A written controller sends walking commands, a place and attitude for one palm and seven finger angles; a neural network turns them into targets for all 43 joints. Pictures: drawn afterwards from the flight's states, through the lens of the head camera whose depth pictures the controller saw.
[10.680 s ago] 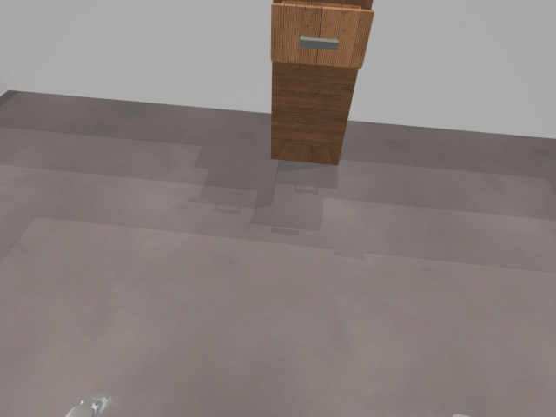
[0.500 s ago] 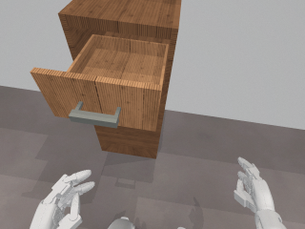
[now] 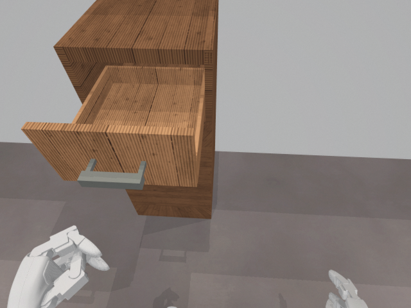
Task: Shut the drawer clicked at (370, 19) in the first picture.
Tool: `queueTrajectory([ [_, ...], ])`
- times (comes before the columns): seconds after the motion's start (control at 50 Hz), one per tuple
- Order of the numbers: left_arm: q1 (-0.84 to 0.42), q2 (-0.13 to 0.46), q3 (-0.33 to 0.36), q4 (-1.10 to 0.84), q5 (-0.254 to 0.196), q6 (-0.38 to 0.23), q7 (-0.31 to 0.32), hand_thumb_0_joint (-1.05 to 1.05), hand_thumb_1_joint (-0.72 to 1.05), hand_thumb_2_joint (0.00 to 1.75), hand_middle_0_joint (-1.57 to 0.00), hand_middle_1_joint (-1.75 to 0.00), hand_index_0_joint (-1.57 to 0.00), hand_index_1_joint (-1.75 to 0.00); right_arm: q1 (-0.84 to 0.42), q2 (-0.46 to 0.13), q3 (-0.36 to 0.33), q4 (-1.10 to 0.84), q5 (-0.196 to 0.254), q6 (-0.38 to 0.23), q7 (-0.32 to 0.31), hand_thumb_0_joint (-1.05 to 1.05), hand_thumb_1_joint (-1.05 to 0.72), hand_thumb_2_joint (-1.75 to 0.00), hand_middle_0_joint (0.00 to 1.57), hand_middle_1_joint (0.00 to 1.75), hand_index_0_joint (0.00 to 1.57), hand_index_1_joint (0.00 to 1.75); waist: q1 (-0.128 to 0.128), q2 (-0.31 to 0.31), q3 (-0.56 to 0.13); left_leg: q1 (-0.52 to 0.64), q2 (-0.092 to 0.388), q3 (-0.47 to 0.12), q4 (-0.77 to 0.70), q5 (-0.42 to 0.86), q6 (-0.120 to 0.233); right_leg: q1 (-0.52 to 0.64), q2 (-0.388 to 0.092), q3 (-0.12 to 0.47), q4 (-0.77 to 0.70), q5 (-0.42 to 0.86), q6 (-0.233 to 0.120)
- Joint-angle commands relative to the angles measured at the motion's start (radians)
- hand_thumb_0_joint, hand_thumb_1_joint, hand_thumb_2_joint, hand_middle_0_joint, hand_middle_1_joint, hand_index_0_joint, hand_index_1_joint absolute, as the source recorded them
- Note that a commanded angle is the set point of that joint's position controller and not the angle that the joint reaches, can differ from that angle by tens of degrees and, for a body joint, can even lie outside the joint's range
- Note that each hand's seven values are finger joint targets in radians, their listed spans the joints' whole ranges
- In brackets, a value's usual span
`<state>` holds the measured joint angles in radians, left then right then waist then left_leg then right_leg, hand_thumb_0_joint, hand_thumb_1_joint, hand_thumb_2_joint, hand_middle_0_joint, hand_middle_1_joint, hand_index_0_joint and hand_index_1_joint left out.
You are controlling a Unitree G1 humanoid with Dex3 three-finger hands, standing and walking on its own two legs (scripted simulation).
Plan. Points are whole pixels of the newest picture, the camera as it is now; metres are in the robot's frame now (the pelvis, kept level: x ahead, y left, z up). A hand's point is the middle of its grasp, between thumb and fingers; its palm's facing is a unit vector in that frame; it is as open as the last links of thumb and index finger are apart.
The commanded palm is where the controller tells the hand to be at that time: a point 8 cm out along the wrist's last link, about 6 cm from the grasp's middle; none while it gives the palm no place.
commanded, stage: raise the hand and make a fist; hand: left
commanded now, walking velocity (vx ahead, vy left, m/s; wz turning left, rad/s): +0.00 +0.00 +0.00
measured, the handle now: (114, 172) +0.37 +0.21 +0.05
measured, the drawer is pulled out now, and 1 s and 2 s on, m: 0.23 0.23 0.23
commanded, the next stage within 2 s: bring the fist close to the handle in 0.96 s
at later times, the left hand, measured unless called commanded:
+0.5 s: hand (74, 264) +0.17 +0.19 +0.13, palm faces -0.01 -1.00 -0.06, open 3.2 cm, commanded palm +0.13 +0.24 +0.15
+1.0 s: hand (71, 253) +0.18 +0.19 +0.14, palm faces +0.06 -0.99 -0.09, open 3.3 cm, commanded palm +0.13 +0.24 +0.15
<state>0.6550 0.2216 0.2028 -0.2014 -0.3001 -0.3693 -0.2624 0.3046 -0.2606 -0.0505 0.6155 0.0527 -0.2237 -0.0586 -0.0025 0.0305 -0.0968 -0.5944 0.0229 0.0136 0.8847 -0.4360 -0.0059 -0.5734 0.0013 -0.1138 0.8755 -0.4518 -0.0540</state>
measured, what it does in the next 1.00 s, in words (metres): stands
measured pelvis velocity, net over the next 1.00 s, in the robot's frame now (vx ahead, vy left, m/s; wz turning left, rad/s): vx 0.01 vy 0.02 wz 0.00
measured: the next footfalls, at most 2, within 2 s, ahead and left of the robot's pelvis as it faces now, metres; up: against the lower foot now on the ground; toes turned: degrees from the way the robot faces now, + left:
none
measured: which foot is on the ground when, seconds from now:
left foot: down 0.00-1.00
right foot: down 0.00-1.00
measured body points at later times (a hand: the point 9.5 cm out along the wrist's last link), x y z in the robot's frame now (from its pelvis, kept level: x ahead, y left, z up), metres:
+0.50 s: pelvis +0.00 +0.04 +0.01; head -0.01 +0.03 +0.46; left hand +0.16 +0.24 +0.14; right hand +0.22 -0.15 -0.03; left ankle +0.00 +0.12 -0.69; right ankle +0.00 -0.08 -0.69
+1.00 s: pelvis +0.01 +0.02 +0.02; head -0.01 +0.00 +0.47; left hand +0.17 +0.24 +0.15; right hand +0.19 -0.21 -0.04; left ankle +0.00 +0.12 -0.69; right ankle +0.00 -0.08 -0.69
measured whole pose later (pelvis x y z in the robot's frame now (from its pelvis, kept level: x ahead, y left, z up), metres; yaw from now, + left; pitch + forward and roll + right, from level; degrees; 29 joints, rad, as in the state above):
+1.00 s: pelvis +0.01 +0.02 +0.02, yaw +0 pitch +2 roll -1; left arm 0.62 0.22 0.13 -0.44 -0.26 -0.13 -0.17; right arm 0.26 -0.24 0.03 0.58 0.05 -0.30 -0.04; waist 0.04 0.06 -0.08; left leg -0.37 0.01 0.02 0.73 -0.39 0.01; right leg -0.34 0.00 -0.11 0.70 -0.39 -0.04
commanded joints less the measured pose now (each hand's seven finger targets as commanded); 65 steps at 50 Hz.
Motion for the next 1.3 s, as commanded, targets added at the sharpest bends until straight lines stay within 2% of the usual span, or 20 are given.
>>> queueTrajectory([
  [0.0, -0.027, 0.092, -0.004, -0.244, -0.026, -0.089, -0.053, 0.0, 0.9, 0.9, -1.16, -1.34, -1.16, -1.34, -0.146, -0.08, -0.008, -0.203, 0.004, -0.132, -0.001, 0.0, -0.9, -0.9, 0.2, 0.3, 0.2, 0.3, -0.006, -0.054, -0.11, 0.066, -0.03, -0.037, -0.083, 0.217, 0.041, 0.114, -0.041, 0.157, -0.213, 0.25, 0.079],
  [0.1, -0.068, 0.125, 0.04, -0.316, 0.005, -0.07, 0.033, 0.0, 0.9, 0.9, -1.26, -1.45, -1.26, -1.45, -0.15, -0.077, -0.005, -0.201, -0.001, -0.136, -0.005, 0.0, -0.9, -0.9, 0.2, 0.3, 0.2, 0.3, 0.021, -0.002, -0.117, 0.136, -0.02, -0.04, -0.144, 0.215, 0.044, 0.107, -0.009, 0.082, -0.196, 0.171, 0.043],
  [0.16, -0.01, 0.073, -0.006, -0.34, 0.019, -0.022, 0.057, 0.0, 0.9, 0.9, -1.32, -1.51, -1.32, -1.51, -0.156, -0.065, 0.003, -0.224, 0.002, -0.13, 0.01, 0.0, -0.9, -0.9, 0.2, 0.3, 0.2, 0.3, 0.034, 0.043, -0.124, 0.174, -0.015, -0.042, -0.174, 0.262, 0.038, 0.128, -0.001, 0.038, -0.174, 0.239, 0.035],
  [0.2, 0.016, 0.072, -0.022, -0.329, 0.036, 0.027, 0.057, 0.0, 0.9, 0.9, -1.36, -1.56, -1.36, -1.56, -0.167, -0.067, 0.009, -0.229, 0.003, -0.122, 0.019, 0.0, -0.9, -0.9, 0.2, 0.3, 0.2, 0.3, 0.034, 0.016, -0.118, 0.186, -0.01, -0.045, -0.181, 0.299, 0.04, 0.149, 0.001, 0.032, -0.181, 0.282, 0.036],
  [0.22, 0.018, 0.033, -0.076, -0.352, 0.041, 0.05, 0.049, 0.0, 0.9, 0.9, -1.38, -1.58, -1.38, -1.58, -0.163, -0.066, 0.015, -0.24, 0.004, -0.118, 0.022, 0.0, -0.9, -0.9, 0.2, 0.3, 0.2, 0.3, 0.027, 0.016, -0.097, 0.193, -0.009, -0.047, -0.189, 0.309, 0.04, 0.141, 0.002, 0.024, -0.181, 0.293, 0.038],
  [0.28, -0.037, 0.044, -0.11, -0.403, 0.055, 0.123, 0.046, 0.0, 0.9, 0.9, -1.4, -1.6, -1.4, -1.6, -0.175, -0.07, 0.031, -0.258, 0.004, -0.115, 0.024, 0.0, -0.9, -0.9, 0.2, 0.3, 0.2, 0.3, 0.022, 0.03, -0.041, 0.188, -0.003, -0.061, -0.22, 0.256, 0.036, 0.135, 0.005, 0.018, -0.2, 0.242, 0.038],
  [0.3, -0.05, 0.061, -0.097, -0.39, 0.065, 0.145, 0.055, 0.0, 0.9, 0.9, -1.4, -1.6, -1.4, -1.6, -0.186, -0.07, 0.035, -0.25, 0.002, -0.108, 0.022, 0.0, -0.9, -0.9, 0.2, 0.3, 0.2, 0.3, 0.018, -0.005, -0.003, 0.18, 0.0, -0.068, -0.227, 0.237, 0.039, 0.133, 0.008, 0.018, -0.212, 0.226, 0.037],
  [0.34, -0.042, 0.067, -0.085, -0.432, 0.071, 0.169, 0.065, 0.0, 0.9, 0.9, -1.4, -1.6, -1.4, -1.6, -0.178, -0.067, 0.04, -0.262, 0.003, -0.098, 0.021, 0.0, -0.9, -0.9, 0.2, 0.3, 0.2, 0.3, 0.027, -0.01, -0.011, 0.199, 0.002, -0.07, -0.246, 0.234, 0.035, 0.142, 0.011, 0.013, -0.217, 0.215, 0.035],
  [0.42, -0.095, 0.063, -0.094, -0.535, 0.08, 0.19, 0.103, 0.0, 0.9, 0.9, -1.4, -1.6, -1.4, -1.6, -0.174, -0.058, 0.058, -0.272, -0.003, -0.096, 0.026, 0.0, -0.9, -0.9, 0.2, 0.3, 0.2, 0.3, 0.034, 0.057, -0.028, 0.241, 0.007, -0.082, -0.271, 0.231, 0.025, 0.152, 0.011, 0.003, -0.217, 0.189, 0.03],
  [0.54, -0.133, 0.047, -0.111, -0.543, 0.074, 0.211, 0.114, 0.0, 0.9, 0.9, -1.4, -1.6, -1.4, -1.6, -0.173, -0.066, 0.067, -0.261, 0.0, -0.11, 0.025, 0.0, -0.9, -0.9, 0.2, 0.3, 0.2, 0.3, 0.026, 0.022, -0.029, 0.255, 0.01, -0.09, -0.295, 0.195, 0.022, 0.175, 0.009, 0.004, -0.243, 0.166, 0.034],
  [0.6, -0.071, 0.033, -0.111, -0.455, 0.076, 0.253, 0.099, 0.0, 0.9, 0.9, -1.4, -1.6, -1.4, -1.6, -0.185, -0.071, 0.06, -0.248, 0.006, -0.11, 0.022, 0.0, -0.9, -0.9, 0.2, 0.3, 0.2, 0.3, 0.032, -0.022, -0.005, 0.241, 0.008, -0.083, -0.301, 0.202, 0.023, 0.191, 0.009, 0.005, -0.261, 0.181, 0.035],
  [0.66, -0.078, 0.033, -0.12, -0.486, 0.074, 0.274, 0.093, 0.0, 0.9, 0.9, -1.4, -1.6, -1.4, -1.6, -0.185, -0.071, 0.06, -0.254, 0.005, -0.11, 0.021, 0.0, -0.9, -0.9, 0.2, 0.3, 0.2, 0.3, 0.037, -0.001, -0.007, 0.248, 0.002, -0.071, -0.305, 0.222, 0.024, 0.206, 0.004, 0.007, -0.267, 0.205, 0.035],
  [0.7, -0.052, 0.079, -0.067, -0.5, 0.084, 0.271, 0.109, 0.0, 0.9, 0.9, -1.4, -1.6, -1.4, -1.6, -0.191, -0.068, 0.056, -0.249, 0.0, -0.111, 0.02, 0.0, -0.9, -0.9, 0.2, 0.3, 0.2, 0.3, 0.052, -0.005, -0.031, 0.252, 0.0, -0.067, -0.305, 0.251, 0.022, 0.229, 0.006, 0.008, -0.265, 0.222, 0.033],
  [0.72, -0.036, 0.069, -0.066, -0.514, 0.082, 0.264, 0.114, 0.0, 0.9, 0.9, -1.4, -1.6, -1.4, -1.6, -0.185, -0.061, 0.055, -0.255, 0.001, -0.109, 0.02, 0.0, -0.9, -0.9, 0.2, 0.3, 0.2, 0.3, 0.053, -0.027, -0.035, 0.254, -0.002, -0.062, -0.306, 0.255, 0.024, 0.228, 0.006, 0.006, -0.267, 0.226, 0.034],
  [0.82, -0.072, 0.095, -0.006, -0.514, 0.056, 0.197, 0.139, 0.0, 0.9, 0.9, -1.4, -1.6, -1.4, -1.6, -0.173, -0.057, 0.051, -0.23, -0.001, -0.121, 0.017, 0.0, -0.9, -0.9, 0.2, 0.3, 0.2, 0.3, 0.047, 0.011, -0.019, 0.256, -0.007, -0.047, -0.29, 0.246, 0.024, 0.217, 0.009, 0.019, -0.281, 0.222, 0.033],
  [0.94, -0.069, 0.078, -0.034, -0.442, 0.03, 0.175, 0.073, 0.0, 0.9, 0.9, -1.4, -1.6, -1.4, -1.6, -0.168, -0.075, 0.045, -0.212, 0.006, -0.151, 0.015, 0.0, -0.9, -0.9, 0.2, 0.3, 0.2, 0.3, 0.029, 0.002, -0.025, 0.259, -0.015, -0.036, -0.264, 0.262, 0.033, 0.224, 0.004, 0.045, -0.301, 0.279, 0.039],
  [1.04, -0.106, 0.128, 0.02, -0.4, 0.018, 0.186, 0.039, 0.0, 0.9, 0.9, -1.4, -1.6, -1.4, -1.6, -0.174, -0.077, 0.042, -0.204, 0.009, -0.162, -0.002, 0.0, -0.9, -0.9, 0.2, 0.3, 0.2, 0.3, 0.033, -0.05, -0.012, 0.244, -0.023, -0.03, -0.259, 0.246, 0.039, 0.235, -0.006, 0.084, -0.34, 0.266, 0.049],
  [1.08, -0.125, 0.116, 0.027, -0.358, 0.01, 0.18, 0.037, 0.0, 0.9, 0.9, -1.4, -1.6, -1.4, -1.6, -0.176, -0.075, 0.045, -0.194, 0.005, -0.162, -0.007, 0.0, -0.9, -0.9, 0.2, 0.3, 0.2, 0.3, 0.031, -0.068, 0.006, 0.235, -0.025, -0.03, -0.253, 0.246, 0.038, 0.229, -0.01, 0.092, -0.344, 0.267, 0.054],
  [1.2, -0.183, 0.102, 0.02, -0.304, 0.009, 0.126, 0.031, 0.0, 0.9, 0.9, -1.4, -1.6, -1.4, -1.6, -0.173, -0.08, 0.043, -0.173, -0.004, -0.164, 0.0, 0.0, -0.9, -0.9, 0.2, 0.3, 0.2, 0.3, 0.021, -0.009, -0.019, 0.24, -0.033, -0.022, -0.233, 0.26, 0.036, 0.227, -0.017, 0.101, -0.333, 0.3, 0.057],
  [1.28, -0.214, 0.111, 0.02, -0.251, 0.017, 0.095, 0.018, 0.0, 0.9, 0.9, -1.4, -1.6, -1.4, -1.6, -0.159, -0.085, 0.037, -0.167, -0.008, -0.161, 0.003, 0.0, -0.9, -0.9, 0.2, 0.3, 0.2, 0.3, 0.011, -0.042, -0.043, 0.219, -0.036, -0.022, -0.217, 0.267, 0.036, 0.231, -0.025, 0.112, -0.319, 0.322, 0.064],
])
